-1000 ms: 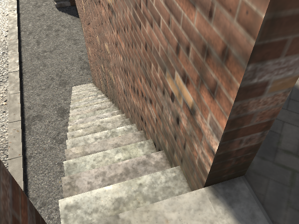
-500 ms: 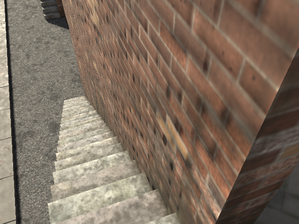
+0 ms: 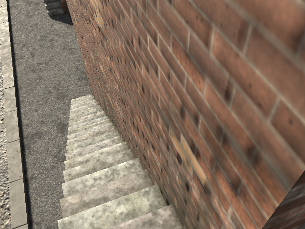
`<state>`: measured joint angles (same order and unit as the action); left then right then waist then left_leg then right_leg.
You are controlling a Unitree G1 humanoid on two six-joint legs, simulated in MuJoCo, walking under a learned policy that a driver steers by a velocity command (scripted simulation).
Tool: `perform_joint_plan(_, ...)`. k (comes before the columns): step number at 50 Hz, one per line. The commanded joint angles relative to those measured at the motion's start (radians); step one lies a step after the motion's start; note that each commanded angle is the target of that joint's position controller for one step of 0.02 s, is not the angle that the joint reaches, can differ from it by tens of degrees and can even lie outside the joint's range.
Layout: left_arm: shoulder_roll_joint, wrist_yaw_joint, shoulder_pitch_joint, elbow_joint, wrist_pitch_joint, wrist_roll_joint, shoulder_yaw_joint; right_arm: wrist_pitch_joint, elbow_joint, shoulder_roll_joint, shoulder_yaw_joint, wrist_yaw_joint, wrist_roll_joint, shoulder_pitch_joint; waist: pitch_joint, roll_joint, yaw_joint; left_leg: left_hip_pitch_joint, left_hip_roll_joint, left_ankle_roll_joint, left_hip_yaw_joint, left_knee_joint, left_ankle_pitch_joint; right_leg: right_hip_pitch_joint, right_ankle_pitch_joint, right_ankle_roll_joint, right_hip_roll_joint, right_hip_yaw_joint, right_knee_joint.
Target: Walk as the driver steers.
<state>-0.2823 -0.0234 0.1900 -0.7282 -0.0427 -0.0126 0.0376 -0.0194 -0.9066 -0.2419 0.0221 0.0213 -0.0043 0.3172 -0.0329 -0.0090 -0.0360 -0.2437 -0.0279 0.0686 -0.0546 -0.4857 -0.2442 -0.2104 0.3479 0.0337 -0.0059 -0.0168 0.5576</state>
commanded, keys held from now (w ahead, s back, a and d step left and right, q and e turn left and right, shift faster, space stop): w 1.00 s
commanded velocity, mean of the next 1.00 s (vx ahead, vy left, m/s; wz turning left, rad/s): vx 0.07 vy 0.05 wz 0.00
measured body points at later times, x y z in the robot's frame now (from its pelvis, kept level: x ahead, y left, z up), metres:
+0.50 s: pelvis +0.00 +0.05 +0.01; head +0.01 +0.04 +0.46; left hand +0.00 +0.32 -0.13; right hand +0.09 -0.21 -0.13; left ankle +0.01 +0.17 -0.73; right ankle -0.03 -0.09 -0.73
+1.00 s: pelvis +0.01 +0.05 +0.00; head +0.02 +0.05 +0.45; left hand -0.03 +0.28 -0.15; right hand +0.08 -0.20 -0.14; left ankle +0.01 +0.17 -0.73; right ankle -0.03 -0.09 -0.73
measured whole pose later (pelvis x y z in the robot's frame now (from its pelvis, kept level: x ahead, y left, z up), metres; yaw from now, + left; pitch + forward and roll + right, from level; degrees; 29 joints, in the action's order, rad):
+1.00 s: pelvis +0.01 +0.05 +0.00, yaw +2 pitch +0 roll +2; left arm -0.21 -0.08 0.37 -1.10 -0.04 0.02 -0.02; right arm 0.02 -0.99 -0.21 -0.07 0.07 -0.03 0.23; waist -0.02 0.03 -0.01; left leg -0.22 0.08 -0.02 -0.05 -0.46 -0.24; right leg -0.17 0.36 -0.05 0.11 -0.02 0.54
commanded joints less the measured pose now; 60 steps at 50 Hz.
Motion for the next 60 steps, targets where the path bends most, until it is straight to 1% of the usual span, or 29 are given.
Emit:
perform_joint_plan(1,-0.096,0.090,0.077,0.014,0.052,-0.014,0.016,-0.005,0.039,-0.124,-0.042,-0.026,0.010,-0.014,0.072,0.007,0.060,0.067,-0.040,-0.035,-0.010,0.046,0.446,0.087,-0.362,0.023,0.091,0.065,-0.128)
perform_joint_plan(3,-0.124,0.091,0.074,0.001,0.042,-0.020,0.023,-0.016,0.013,-0.118,-0.044,-0.031,0.007,0.016,0.048,0.003,0.051,0.089,-0.032,-0.051,-0.013,0.067,0.391,0.074,-0.330,0.033,0.104,0.076,-0.160)
perform_joint_plan(5,-0.140,0.096,0.068,-0.024,0.030,-0.010,0.034,-0.026,0.020,-0.120,-0.051,-0.045,0.007,-0.011,-0.002,0.021,0.043,0.098,-0.014,-0.063,-0.008,0.071,0.353,0.045,-0.401,0.038,0.121,0.082,-0.164)
perform_joint_plan(14,-0.102,0.090,0.077,-0.110,0.017,0.002,0.035,-0.039,-0.010,-0.137,-0.068,-0.043,0.007,-0.087,0.004,-0.012,0.045,0.197,-0.030,-0.116,-0.036,0.135,0.355,0.008,-0.191,0.013,0.103,0.050,-0.219)
perform_joint_plan(16,-0.119,0.094,0.082,-0.125,0.020,0.002,0.043,-0.034,-0.018,-0.151,-0.075,-0.042,0.007,-0.097,0.002,-0.006,0.045,0.200,-0.026,-0.121,-0.038,0.142,0.350,0.010,-0.194,0.009,0.113,0.054,-0.227)
perform_joint_plan(17,-0.102,0.094,0.117,-0.146,0.017,0.002,0.041,-0.045,-0.030,-0.158,-0.076,-0.039,-0.002,-0.081,0.032,-0.003,0.054,0.211,-0.008,-0.143,-0.039,0.120,0.308,0.023,-0.137,0.016,0.122,0.051,-0.212)
perform_joint_plan(18,-0.121,0.094,0.118,-0.149,0.015,0.009,0.047,-0.051,-0.022,-0.159,-0.078,-0.039,-0.006,-0.110,0.021,0.011,0.062,0.199,0.003,-0.148,-0.033,0.098,0.262,0.004,-0.101,0.022,0.120,0.057,-0.211)
perform_joint_plan(21,-0.128,0.094,0.112,-0.166,0.019,0.012,0.054,-0.058,-0.018,-0.146,-0.072,-0.032,0.004,-0.123,-0.029,0.058,0.056,0.140,0.019,-0.154,-0.032,0.082,0.177,-0.042,-0.004,0.033,0.143,0.085,-0.230)
perform_joint_plan(22,-0.017,-0.010,0.176,-0.210,0.024,0.051,0.000,0.021,0.019,-0.059,-0.052,0.009,-0.054,-0.055,-0.072,-0.025,-0.019,0.180,-0.087,-0.167,-0.160,0.282,0.119,-0.152,0.110,-0.047,0.052,-0.021,-0.143)
perform_joint_plan(23,-0.003,-0.044,0.246,-0.244,0.040,0.060,0.005,0.053,0.003,-0.101,-0.049,0.046,-0.075,-0.114,-0.067,-0.063,0.059,0.105,-0.117,-0.158,-0.198,0.252,0.002,-0.044,-0.015,-0.080,0.074,-0.010,-0.103)
perform_joint_plan(24,-0.008,-0.053,0.240,-0.244,0.047,0.053,-0.001,0.062,0.020,-0.127,-0.056,0.069,-0.070,-0.162,-0.052,-0.048,0.073,0.031,-0.077,-0.122,-0.159,0.232,-0.068,0.031,-0.067,-0.079,0.081,-0.002,-0.144)
perform_joint_plan(25,-0.047,-0.057,0.215,-0.249,0.045,0.042,0.001,0.060,0.021,-0.154,-0.071,0.077,-0.049,-0.137,-0.053,-0.027,0.043,0.031,-0.036,-0.098,-0.123,0.240,-0.108,0.021,-0.063,-0.067,0.059,-0.022,-0.143)
perform_joint_plan(26,-0.073,-0.063,0.210,-0.254,0.036,0.040,0.001,0.053,0.023,-0.171,-0.080,0.072,-0.034,-0.128,-0.044,-0.027,0.038,0.053,-0.013,-0.086,-0.102,0.232,-0.118,0.010,-0.060,-0.060,0.052,-0.030,-0.146)
perform_joint_plan(27,-0.071,-0.064,0.213,-0.268,0.026,0.040,-0.007,0.044,0.031,-0.174,-0.088,0.066,-0.021,-0.134,-0.024,-0.009,0.032,0.084,0.000,-0.086,-0.088,0.211,-0.098,-0.002,-0.071,-0.057,0.053,-0.030,-0.152)
perform_joint_plan(28,-0.065,-0.063,0.212,-0.272,0.010,0.042,-0.018,0.035,0.025,-0.148,-0.089,0.055,-0.018,-0.109,-0.027,0.018,0.018,0.106,0.007,-0.095,-0.081,0.201,-0.034,-0.025,-0.096,-0.054,0.045,-0.028,-0.161)
perform_joint_plan(29,-0.096,0.038,0.146,-0.218,-0.008,0.027,0.021,-0.015,-0.016,-0.160,-0.078,-0.001,0.029,-0.155,-0.019,-0.069,0.075,0.120,0.014,-0.159,-0.068,0.125,0.133,-0.004,-0.085,-0.003,0.122,0.029,-0.245)
perform_joint_plan(30,-0.169,0.079,0.146,-0.224,-0.017,0.008,0.036,-0.030,-0.002,-0.113,-0.072,-0.027,0.030,-0.167,-0.021,0.023,0.061,0.124,0.038,-0.156,-0.034,0.064,0.211,-0.005,-0.135,0.021,0.162,0.102,-0.275)
perform_joint_plan(31,-0.160,0.097,0.157,-0.236,-0.022,0.002,0.039,-0.034,-0.003,-0.094,-0.065,-0.039,0.029,-0.169,-0.029,0.070,0.060,0.090,0.036,-0.147,-0.025,0.052,0.249,0.024,-0.221,0.037,0.196,0.142,-0.281)
perform_joint_plan(32,-0.147,0.105,0.171,-0.242,-0.019,0.000,0.043,-0.034,-0.012,-0.100,-0.066,-0.045,0.016,-0.149,-0.022,0.084,0.063,0.065,0.035,-0.145,-0.019,0.057,0.279,0.062,-0.334,0.046,0.214,0.151,-0.253)
perform_joint_plan(34,-0.081,0.110,0.196,-0.256,-0.011,0.005,0.034,-0.031,-0.033,-0.091,-0.062,-0.046,0.008,-0.128,0.010,0.098,0.072,0.090,0.026,-0.140,-0.017,0.078,0.311,0.089,-0.405,0.036,0.209,0.117,-0.229)
perform_joint_plan(35,-0.074,0.112,0.204,-0.263,-0.006,0.006,0.035,-0.031,-0.040,-0.091,-0.062,-0.044,0.008,-0.122,0.017,0.097,0.075,0.112,0.024,-0.142,-0.018,0.084,0.330,0.085,-0.389,0.025,0.194,0.095,-0.220)
perform_joint_plan(36,0.037,-0.006,0.223,-0.295,0.015,0.046,-0.025,0.027,-0.042,-0.032,-0.056,0.003,-0.063,-0.007,0.008,0.029,-0.028,0.259,-0.027,-0.130,-0.098,0.230,0.393,-0.088,-0.181,-0.083,0.067,-0.038,-0.128)
perform_joint_plan(37,0.023,-0.041,0.349,-0.336,0.041,0.061,-0.009,0.045,-0.055,-0.094,-0.061,0.047,-0.078,-0.075,-0.002,0.007,0.080,0.185,-0.031,-0.120,-0.106,0.179,0.326,0.002,-0.175,-0.102,0.075,-0.043,-0.149)
perform_joint_plan(38,-0.003,-0.049,0.319,-0.335,0.055,0.056,-0.012,0.050,-0.046,-0.112,-0.074,0.072,-0.056,-0.069,-0.024,0.020,0.053,0.153,-0.014,-0.110,-0.092,0.177,0.287,-0.003,-0.172,-0.096,0.070,-0.039,-0.144)
perform_joint_plan(39,-0.022,-0.057,0.265,-0.310,0.049,0.048,-0.014,0.052,-0.061,-0.126,-0.084,0.077,-0.046,-0.055,-0.007,0.002,0.047,0.153,0.029,-0.100,-0.048,0.153,0.274,-0.008,-0.196,-0.077,0.069,-0.052,-0.136)
perform_joint_plan(40,-0.042,-0.058,0.264,-0.321,0.039,0.046,-0.014,0.051,-0.054,-0.119,-0.088,0.070,-0.033,-0.058,0.010,0.011,0.043,0.167,0.049,-0.097,-0.031,0.140,0.274,-0.022,-0.208,-0.068,0.065,-0.064,-0.118)
perform_joint_plan(42,-0.028,-0.053,0.255,-0.340,0.020,0.039,-0.029,0.050,-0.033,-0.112,-0.101,0.059,-0.023,-0.093,0.010,0.030,0.034,0.165,0.057,-0.105,-0.024,0.118,0.252,-0.057,-0.197,-0.064,0.075,-0.064,-0.109)
perform_joint_plan(45,-0.035,-0.055,0.250,-0.354,0.001,0.026,-0.036,0.052,-0.033,-0.086,-0.106,0.051,-0.030,-0.087,0.002,0.027,0.026,0.141,0.062,-0.112,-0.025,0.099,0.245,-0.078,-0.197,-0.063,0.083,-0.061,-0.093)
perform_joint_plan(60,-0.013,-0.060,0.276,-0.391,-0.019,0.024,-0.045,0.061,-0.107,-0.033,-0.114,0.037,-0.028,0.000,-0.025,0.042,0.018,0.037,0.086,-0.096,-0.013,0.037,0.117,-0.093,-0.193,-0.047,0.082,-0.059,-0.076)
